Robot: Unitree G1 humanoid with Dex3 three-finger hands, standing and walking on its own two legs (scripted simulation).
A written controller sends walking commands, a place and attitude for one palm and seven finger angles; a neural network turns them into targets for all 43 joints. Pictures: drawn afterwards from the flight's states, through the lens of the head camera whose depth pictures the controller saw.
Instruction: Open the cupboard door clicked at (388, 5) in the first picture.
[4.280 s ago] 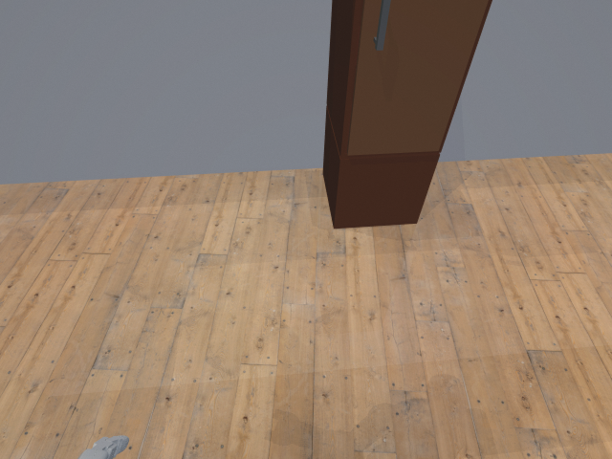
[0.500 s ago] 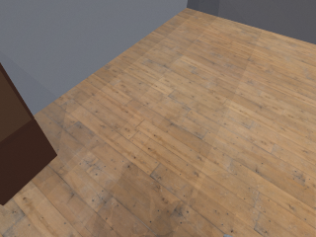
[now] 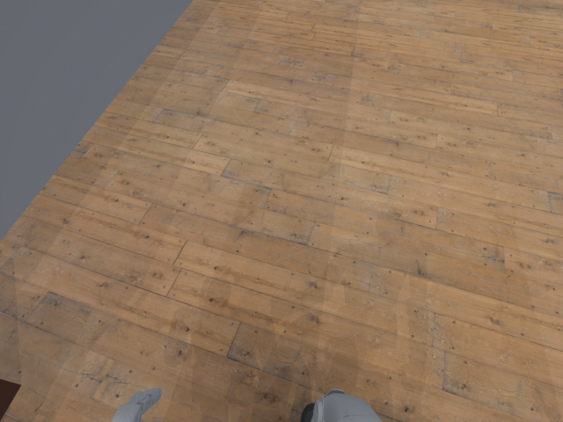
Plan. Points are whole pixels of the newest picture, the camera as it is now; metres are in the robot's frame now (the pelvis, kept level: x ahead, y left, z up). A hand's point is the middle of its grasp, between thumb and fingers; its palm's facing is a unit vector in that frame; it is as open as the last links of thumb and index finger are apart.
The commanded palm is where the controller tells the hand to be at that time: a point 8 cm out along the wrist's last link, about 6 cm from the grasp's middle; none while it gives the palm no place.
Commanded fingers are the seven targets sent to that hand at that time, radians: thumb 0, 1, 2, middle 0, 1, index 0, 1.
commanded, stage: turn to face it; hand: left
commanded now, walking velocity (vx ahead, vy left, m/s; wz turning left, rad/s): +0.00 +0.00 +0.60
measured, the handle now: out of the picture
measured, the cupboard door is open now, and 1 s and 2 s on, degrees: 0 0 0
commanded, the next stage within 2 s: none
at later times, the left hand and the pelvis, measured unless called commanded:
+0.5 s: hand out of the picture +0.09 +0.23 -0.17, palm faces +0.32 -0.93 -0.18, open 7.3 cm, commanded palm none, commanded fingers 0.00 0.90 0.90 -0.20 -0.30 -0.20 -0.30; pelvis +0.07 +0.03 +0.01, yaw +17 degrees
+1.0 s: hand out of the picture +0.09 +0.20 -0.11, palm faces +0.54 -0.79 -0.29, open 7.4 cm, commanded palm none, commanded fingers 0.00 0.90 0.90 -0.20 -0.30 -0.20 -0.30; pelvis +0.10 -0.03 +0.03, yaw +34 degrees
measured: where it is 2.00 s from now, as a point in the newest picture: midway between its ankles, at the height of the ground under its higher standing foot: outside the picture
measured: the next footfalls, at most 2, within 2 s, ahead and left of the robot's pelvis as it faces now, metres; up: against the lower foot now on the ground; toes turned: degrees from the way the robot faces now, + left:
left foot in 0.46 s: +0.09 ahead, +0.14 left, +0.00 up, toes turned +25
right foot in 0.88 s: +0.20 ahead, -0.10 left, +0.00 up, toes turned +25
